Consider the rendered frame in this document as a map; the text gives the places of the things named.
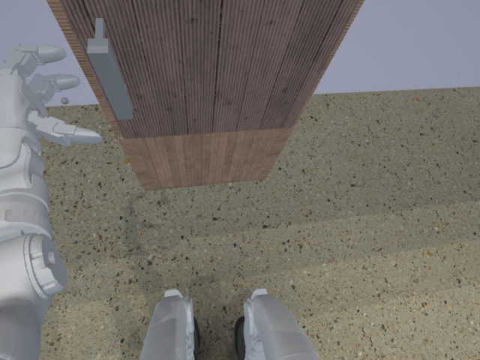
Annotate robot left hand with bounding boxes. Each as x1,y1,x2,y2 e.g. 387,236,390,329
0,43,102,147

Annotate left robot upper arm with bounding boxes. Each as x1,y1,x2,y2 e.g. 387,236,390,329
0,233,68,360

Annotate cupboard door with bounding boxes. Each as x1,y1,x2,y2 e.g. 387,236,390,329
58,0,360,139

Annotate right robot shin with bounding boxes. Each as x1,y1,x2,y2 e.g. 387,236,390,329
244,289,267,360

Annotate robot left forearm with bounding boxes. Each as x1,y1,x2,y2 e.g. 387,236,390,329
0,127,52,242

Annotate handle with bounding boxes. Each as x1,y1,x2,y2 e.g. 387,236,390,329
87,18,133,120

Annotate robot left thigh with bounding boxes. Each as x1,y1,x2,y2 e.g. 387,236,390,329
139,295,194,360

